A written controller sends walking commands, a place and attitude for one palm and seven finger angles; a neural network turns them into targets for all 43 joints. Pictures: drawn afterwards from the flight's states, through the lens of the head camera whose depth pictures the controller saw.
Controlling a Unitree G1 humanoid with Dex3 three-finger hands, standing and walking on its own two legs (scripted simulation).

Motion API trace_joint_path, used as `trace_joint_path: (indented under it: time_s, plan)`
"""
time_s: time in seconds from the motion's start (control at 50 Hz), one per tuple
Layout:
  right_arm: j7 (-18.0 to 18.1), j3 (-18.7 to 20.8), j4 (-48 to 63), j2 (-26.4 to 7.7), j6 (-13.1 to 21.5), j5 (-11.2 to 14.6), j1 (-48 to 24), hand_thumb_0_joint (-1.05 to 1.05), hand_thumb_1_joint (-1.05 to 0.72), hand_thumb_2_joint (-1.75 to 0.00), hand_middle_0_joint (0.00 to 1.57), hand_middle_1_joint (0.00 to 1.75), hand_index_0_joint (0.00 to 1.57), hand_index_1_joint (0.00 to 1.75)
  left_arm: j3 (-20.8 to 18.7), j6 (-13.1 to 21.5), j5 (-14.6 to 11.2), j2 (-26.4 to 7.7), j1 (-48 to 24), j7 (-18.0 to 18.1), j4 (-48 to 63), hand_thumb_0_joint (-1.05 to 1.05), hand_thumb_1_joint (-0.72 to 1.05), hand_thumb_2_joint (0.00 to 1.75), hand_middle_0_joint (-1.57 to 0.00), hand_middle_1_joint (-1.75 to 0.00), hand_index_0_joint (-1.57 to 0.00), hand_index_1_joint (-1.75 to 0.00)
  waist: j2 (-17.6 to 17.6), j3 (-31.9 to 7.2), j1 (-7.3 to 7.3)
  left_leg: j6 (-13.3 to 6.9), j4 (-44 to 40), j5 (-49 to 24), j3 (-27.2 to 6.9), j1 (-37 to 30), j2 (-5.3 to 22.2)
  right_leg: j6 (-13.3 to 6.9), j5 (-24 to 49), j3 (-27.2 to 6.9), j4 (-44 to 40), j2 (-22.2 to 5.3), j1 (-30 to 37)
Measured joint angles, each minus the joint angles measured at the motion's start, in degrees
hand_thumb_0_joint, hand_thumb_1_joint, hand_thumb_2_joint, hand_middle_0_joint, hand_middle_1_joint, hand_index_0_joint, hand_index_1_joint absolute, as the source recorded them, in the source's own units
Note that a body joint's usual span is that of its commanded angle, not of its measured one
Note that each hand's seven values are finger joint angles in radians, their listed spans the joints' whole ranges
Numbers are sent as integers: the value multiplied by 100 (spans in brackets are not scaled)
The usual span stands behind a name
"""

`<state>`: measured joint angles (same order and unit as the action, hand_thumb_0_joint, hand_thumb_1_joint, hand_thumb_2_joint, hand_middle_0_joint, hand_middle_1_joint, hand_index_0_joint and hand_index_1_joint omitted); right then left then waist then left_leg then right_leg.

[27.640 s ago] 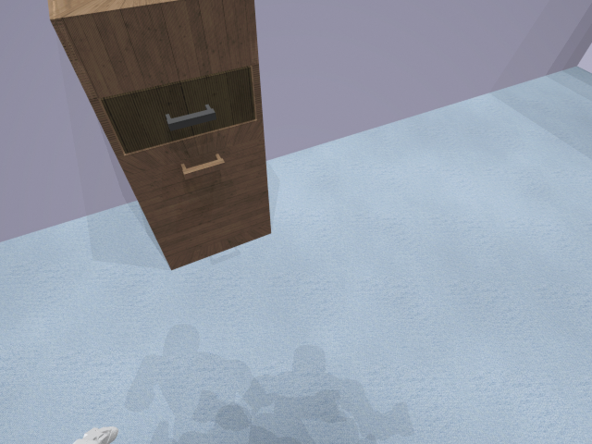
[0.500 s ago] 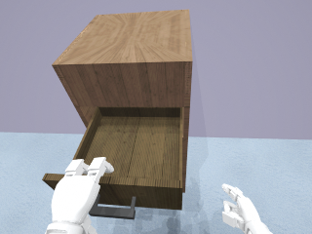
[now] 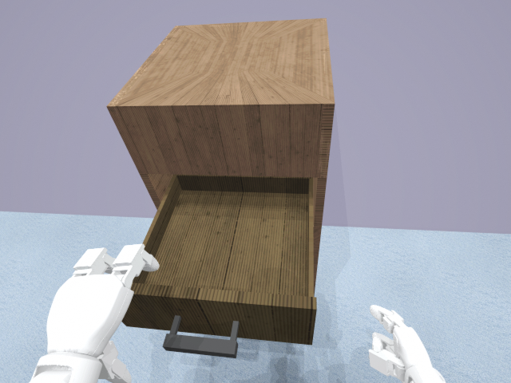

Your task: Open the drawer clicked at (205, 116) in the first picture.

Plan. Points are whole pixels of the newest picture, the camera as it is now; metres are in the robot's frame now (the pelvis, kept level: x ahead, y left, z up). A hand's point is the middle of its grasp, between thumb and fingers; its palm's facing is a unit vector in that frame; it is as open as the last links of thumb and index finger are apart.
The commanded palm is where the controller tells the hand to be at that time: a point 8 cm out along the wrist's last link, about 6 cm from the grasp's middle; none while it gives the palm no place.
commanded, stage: draw the hand back to the body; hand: left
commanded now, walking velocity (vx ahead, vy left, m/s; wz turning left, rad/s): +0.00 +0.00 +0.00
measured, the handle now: (203, 334) +0.22 +0.15 -0.09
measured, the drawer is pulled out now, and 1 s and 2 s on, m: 0.29 0.29 0.29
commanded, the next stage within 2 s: step back with the hand held close in 0.98 s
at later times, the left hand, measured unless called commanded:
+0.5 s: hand (89, 281) +0.18 +0.23 +0.15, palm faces +0.36 -0.85 -0.38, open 11.1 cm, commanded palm +0.13 +0.28 +0.18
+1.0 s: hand (73, 277) +0.18 +0.25 +0.16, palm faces +0.43 -0.80 -0.41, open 7.6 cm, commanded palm +0.13 +0.29 +0.19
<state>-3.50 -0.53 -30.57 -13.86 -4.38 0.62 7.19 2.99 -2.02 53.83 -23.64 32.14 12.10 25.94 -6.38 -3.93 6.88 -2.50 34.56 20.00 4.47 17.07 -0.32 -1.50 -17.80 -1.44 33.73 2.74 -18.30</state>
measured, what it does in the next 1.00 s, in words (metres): stands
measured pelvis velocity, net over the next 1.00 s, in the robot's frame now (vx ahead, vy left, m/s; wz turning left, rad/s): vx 0.02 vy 0.00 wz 0.06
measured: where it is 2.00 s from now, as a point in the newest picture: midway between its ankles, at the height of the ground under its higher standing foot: outside the picture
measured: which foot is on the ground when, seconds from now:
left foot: down 0.00-1.00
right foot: down 0.00-1.00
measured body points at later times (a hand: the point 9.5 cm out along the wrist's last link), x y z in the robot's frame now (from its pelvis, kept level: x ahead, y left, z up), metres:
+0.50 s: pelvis +0.02 +0.01 +0.01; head +0.02 +0.00 +0.46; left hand +0.16 +0.28 +0.18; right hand +0.22 -0.20 -0.07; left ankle -0.02 +0.09 -0.73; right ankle +0.00 -0.11 -0.73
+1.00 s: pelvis +0.02 +0.00 +0.01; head +0.02 -0.02 +0.46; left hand +0.15 +0.29 +0.19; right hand +0.23 -0.20 -0.07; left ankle -0.02 +0.09 -0.73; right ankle +0.00 -0.11 -0.73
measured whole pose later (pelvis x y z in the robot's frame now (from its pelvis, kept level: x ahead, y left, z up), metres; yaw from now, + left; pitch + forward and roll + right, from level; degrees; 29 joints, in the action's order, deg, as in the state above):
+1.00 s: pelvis +0.02 +0.00 +0.01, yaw +3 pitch -2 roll -1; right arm 3.9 -0.9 -35.5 -12.3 6.3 1.2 9.6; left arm -15.9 5.5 -3.6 -18.9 32.6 6.7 28.7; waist -3.6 0.5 3.7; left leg -2.2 25.5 16.7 1.0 7.2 -1.3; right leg -1.4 -14.8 1.7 22.8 1.9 -6.4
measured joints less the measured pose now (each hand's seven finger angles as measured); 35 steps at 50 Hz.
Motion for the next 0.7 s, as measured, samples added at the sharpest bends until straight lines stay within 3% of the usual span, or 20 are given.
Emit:
trace_joint_path:
  time_s: [0.04,0.06,0.08,0.12,0.16,0.22,0.3,0.7]
  plan:
    - [141,-15,53,47,165,66,-3,2,-91,-90,20,30,20,30,-166,138,-2057,295,5,-172,79,-1,-49,30,-32,-120,-32,-120,-15,231,-160,-29,-49,-24,-79,-194,-47,24,4,75,-67,-48,236]
    - [265,-39,89,93,315,81,47,2,-91,-90,20,30,20,30,-249,234,-2942,488,47,-265,118,-1,-48,31,-32,-119,-32,-120,10,317,-230,-39,-87,-34,-114,-297,-73,36,-4,108,-103,-73,351]
    - [395,-73,108,139,470,81,115,2,-91,-90,20,30,20,30,-314,328,-3624,641,111,-339,165,-1,-47,31,-32,-119,-32,-119,45,375,-283,-43,-137,-45,-146,-396,-91,43,-6,137,-157,-90,464]
    - [605,-137,105,219,764,52,289,2,-91,-90,20,30,20,30,-393,484,-4484,807,235,-420,298,-1,-44,32,-31,-117,-32,-117,131,416,-344,-40,-253,-75,-208,-566,-116,51,9,193,-296,-113,666]
    - [721,-185,39,272,978,22,433,2,-91,-90,20,30,20,30,-483,628,-4946,861,310,-448,409,-1,-41,34,-31,-114,-31,-115,213,414,-374,-33,-361,-107,-266,-692,-126,51,43,245,-448,-121,830]
    - [786,-226,-124,296,1137,-3,528,2,-91,-90,20,30,20,30,-710,776,-5276,828,279,-466,445,-1,-33,37,-31,-110,-30,-110,299,430,-387,-25,-491,-153,-321,-812,-125,48,116,295,-657,-116,1001]
    - [777,-210,-294,251,1213,-11,535,2,-91,-90,20,30,20,30,-1024,832,-5458,749,152,-487,358,-1,-22,42,-29,-102,-29,-102,340,466,-389,-32,-625,-215,-337,-876,-132,57,197,307,-833,-121,1089]
    - [738,-53,-455,185,1112,56,240,2,-91,-90,20,30,20,30,-1940,806,-5708,416,28,-545,310,0,46,71,-24,-58,-24,-58,281,417,-312,-30,-894,-318,-321,-959,-145,72,295,285,-1086,-131,1161]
